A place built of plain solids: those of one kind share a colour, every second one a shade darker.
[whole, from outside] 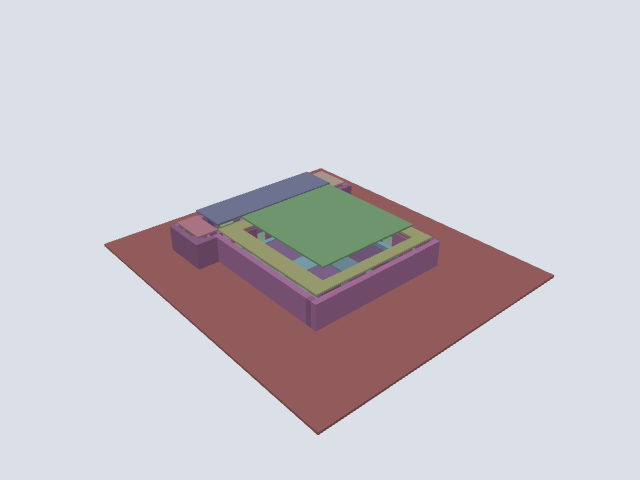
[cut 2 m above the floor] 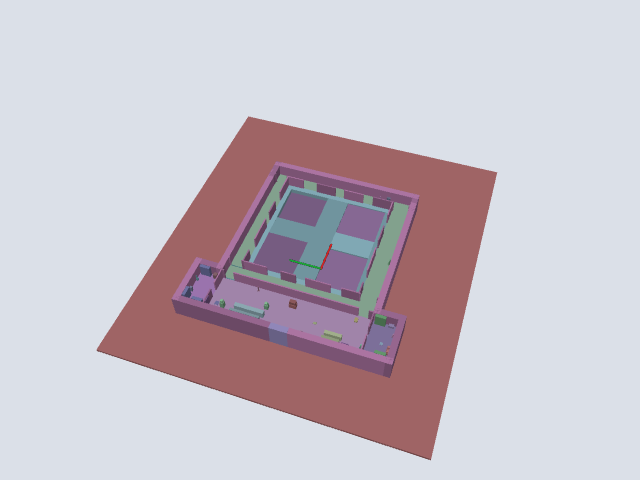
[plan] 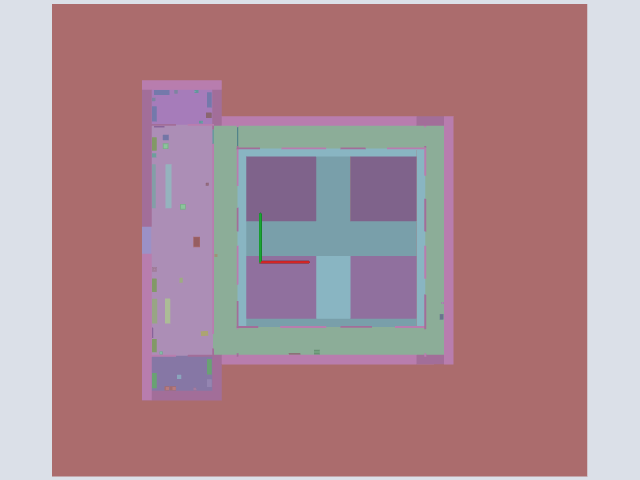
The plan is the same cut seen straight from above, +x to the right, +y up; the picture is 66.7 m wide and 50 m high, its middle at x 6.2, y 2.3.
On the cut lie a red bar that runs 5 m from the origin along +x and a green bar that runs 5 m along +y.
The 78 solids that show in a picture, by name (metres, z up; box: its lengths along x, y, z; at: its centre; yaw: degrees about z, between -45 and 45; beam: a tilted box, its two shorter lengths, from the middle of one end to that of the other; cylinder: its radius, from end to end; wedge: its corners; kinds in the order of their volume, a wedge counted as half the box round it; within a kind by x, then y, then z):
{
 "ground_under_all_1": {"box": [55.75, 49.21, 0.4], "at": [6.17, 2.27, -1.93]},
 "wall_1": {"box": [1.0, 5.55, 4.58], "at": [-11.84, -11.63, 0.51]},
 "wall_2": {"box": [1.0, 11.53, 4.58], "at": [-11.84, -4.89, 0.51]},
 "wall_3": {"box": [1.0, 11.53, 4.58], "at": [-11.84, 9.43, 0.51]},
 "wall_4": {"box": [1.0, 5.55, 4.58], "at": [-11.84, 16.17, 0.51]},
 "wall_5": {"box": [2.75, 0.2, 4.58], "at": [-10.16, -9.76, 0.51]},
 "wall_6": {"box": [2.75, 0.2, 4.58], "at": [-10.16, 14.29, 0.51]},
 "wall_7": {"box": [8.3, 1.0, 4.58], "at": [-8.19, -13.91, 0.51]},
 "wall_8": {"box": [8.3, 1.0, 4.58], "at": [-8.19, 18.45, 0.51]},
 "wall_9": {"box": [2.75, 0.2, 4.58], "at": [-6.21, -9.76, 0.51]},
 "wall_10": {"box": [2.75, 0.2, 4.58], "at": [-6.21, 14.29, 0.51]},
 "wall_11": {"box": [0.2, 19.82, 4.58], "at": [-4.93, 2.41, 0.51]},
 "wall_12": {"box": [1.0, 4.75, 4.58], "at": [-4.53, -12.03, 0.51]},
 "wall_13": {"box": [1.0, 4.75, 4.58], "at": [-4.53, 16.57, 0.51]},
 "wall_14": {"box": [3.55, 1.0, 4.58], "at": [-3.26, -10.16, 0.51]},
 "wall_15": {"box": [3.55, 1.0, 4.58], "at": [-3.26, 14.7, 0.51]},
 "wall_16": {"box": [0.2, 2.8, 4.58], "at": [-2.38, -5.46, 0.51]},
 "wall_17": {"box": [0.2, 4.05, 4.58], "at": [-2.38, -0.33, 0.51]},
 "wall_18": {"box": [0.2, 2.48, 4.58], "at": [-2.38, 4.43, 0.51]},
 "wall_19": {"box": [0.2, 4.03, 4.58], "at": [-2.38, 9.93, 0.51]},
 "wall_20": {"box": [2.43, 0.2, 4.58], "at": [-1.27, 11.85, 0.51]},
 "wall_21": {"box": [4.78, 0.2, 4.58], "at": [4.45, -6.75, 0.51]},
 "wall_22": {"box": [4.65, 0.2, 4.58], "at": [4.51, 11.85, 0.51]},
 "wall_23": {"box": [21.35, 1.0, 4.58], "at": [7.39, -10.16, 0.51]},
 "wall_24": {"box": [21.35, 1.0, 4.58], "at": [7.39, 14.7, 0.51]},
 "wall_25": {"box": [2.62, 0.2, 4.58], "at": [9.65, 11.85, 0.51]},
 "wall_26": {"box": [3.27, 0.2, 4.58], "at": [9.98, -6.75, 0.51]},
 "wall_27": {"box": [4.1, 0.2, 4.58], "at": [15.22, 11.85, 0.51]},
 "wall_28": {"box": [3.25, 0.2, 4.58], "at": [15.64, -6.75, 0.51]},
 "wall_29": {"box": [0.2, 3.48, 4.58], "at": [17.16, -5.12, 0.51]},
 "wall_30": {"box": [0.2, 3.42, 4.58], "at": [17.16, -0.02, 0.51]},
 "wall_31": {"box": [0.2, 3.42, 4.58], "at": [17.16, -0.02, 0.51]},
 "wall_32": {"box": [0.2, 3.4, 4.58], "at": [17.16, 4.89, 0.51]},
 "wall_33": {"box": [0.2, 2.95, 4.58], "at": [17.16, 10.47, 0.51]},
 "wall_34": {"box": [3.85, 1.0, 4.58], "at": [18.19, -10.16, 0.51]},
 "wall_35": {"box": [3.85, 1.0, 4.58], "at": [18.19, 14.7, 0.51]},
 "wall_36": {"box": [1.0, 25.85, 4.58], "at": [19.62, 2.27, 0.51]},
 "floor_corr_1": {"box": [2.55, 24.05, 1.78], "at": [-3.66, 2.27, -0.89]},
 "floor_corr_2": {"box": [19.55, 3.0, 1.78], "at": [7.39, -8.26, -0.89]},
 "floor_corr_3": {"box": [19.55, 2.45, 1.78], "at": [7.39, 13.07, -0.89]},
 "floor_corr_4": {"box": [2.05, 24.05, 1.78], "at": [18.19, 2.27, -0.89]},
 "floor_gang_1": {"box": [0.9, 18.6, 1.78], "at": [-1.94, 2.54, -0.89]},
 "floor_gang_2": {"box": [17.75, 0.85, 1.78], "at": [7.39, -6.33, -0.89]},
 "floor_gang_3": {"box": [17.75, 3.6, 1.78], "at": [7.39, 2.44, -0.89]},
 "floor_gang_4": {"box": [17.75, 0.85, 1.78], "at": [7.39, 11.42, -0.89]},
 "floor_gang_5": {"box": [3.55, 6.55, 1.78], "at": [7.59, -2.63, -0.89]},
 "floor_gang_6": {"box": [3.55, 6.75, 1.78], "at": [7.59, 7.62, -0.89]},
 "floor_gang_7": {"box": [0.9, 18.6, 1.78], "at": [16.71, 2.54, -0.89]},
 "step_tier_1": {"box": [7.3, 6.55, 1.53], "at": [2.17, -2.63, -1.01]},
 "step_tier_2": {"box": [7.3, 6.75, 1.78], "at": [2.17, 7.62, -0.89]},
 "step_tier_3": {"box": [6.9, 6.55, 1.6], "at": [12.81, -2.63, -0.98]},
 "step_tier_4": {"box": [6.9, 6.75, 0.99], "at": [12.81, 7.62, -1.28]},
 "floor_foyer_1": {"box": [6.5, 24.05, 1.78], "at": [-8.19, 2.27, -0.89]},
 "ceil_hall_1": {"box": [19.55, 18.6, 0.3], "at": [7.39, 2.54, 5.7]},
 "ceil_corr_1": {"box": [2.55, 24.05, 0.3], "at": [-3.66, 2.27, 3.4]},
 "ceil_corr_2": {"box": [19.55, 3.0, 0.3], "at": [7.39, -8.26, 3.4]},
 "ceil_corr_3": {"box": [19.55, 2.45, 0.3], "at": [7.39, 13.07, 3.4]},
 "ceil_corr_4": {"box": [2.05, 24.05, 0.3], "at": [18.19, 2.27, 3.4]},
 "ceil_foyer_1": {"box": [6.5, 24.05, 0.3], "at": [-8.19, 2.27, 4.35]},
 "floor_cloaks_1": {"box": [6.5, 3.75, 1.78], "at": [-8.19, -11.63, -0.89]},
 "floor_store_1": {"box": [6.5, 3.75, 1.78], "at": [-8.19, 16.17, -0.89]},
 "door_leaf_1": {"box": [0.97, 2.8, 5.05], "at": [-11.85, 2.27, 0.74]},
 "ceil_cloaks_1": {"box": [6.5, 3.75, 0.3], "at": [-8.19, -11.63, 3.4]},
 "ceil_store_1": {"box": [6.5, 3.75, 0.3], "at": [-8.19, 16.17, 3.4]},
 "bar_foyer_1": {"box": [0.4, 4.6, 2.1], "at": [-11.11, 7.89, 1.05]},
 "bar_foyer_2": {"box": [0.65, 4.6, 1.1], "at": [-9.58, 7.89, 0.55]},
 "shelves_store_1": {"box": [0.5, 1.6, 2.0], "at": [-11.05, 15.45, 1.0]},
 "shelves_store_2": {"box": [1.6, 0.5, 2.0], "at": [-10.29, 17.66, 1.0]},
 "shelves_store_3": {"box": [0.5, 1.6, 2.0], "at": [-5.32, 16.89, 1.0]},
 "cloakroom_foyer_1": {"box": [0.55, 2.6, 1.75], "at": [-11.03, -5.11, 0.87]},
 "cloakroom_foyer_2": {"box": [0.55, 2.6, 1.0], "at": [-9.68, -5.11, 0.5]},
 "shelves_cloaks_1": {"box": [0.5, 1.6, 2.0], "at": [-11.05, -12.36, 1.0]},
 "shelves_cloaks_2": {"box": [0.5, 1.6, 2.0], "at": [-5.32, -10.9, 1.0]},
 "bench_foyer_1": {"box": [0.5, 1.4, 0.46], "at": [-11.05, -8.71, 0.22]},
 "bench_foyer_2": {"box": [0.5, 1.4, 0.46], "at": [-11.05, -2.4, 0.22]},
 "bench_foyer_3": {"box": [0.5, 1.4, 0.46], "at": [-11.05, 12.29, 0.22]},
 "cart_foyer_1": {"box": [0.58, 0.98, 0.58], "at": [-6.65, 2.1, 1.21]},
 "case_cloaks_1": {"box": [0.5, 0.8, 0.41], "at": [-5.32, -12.61, 0.29]}
}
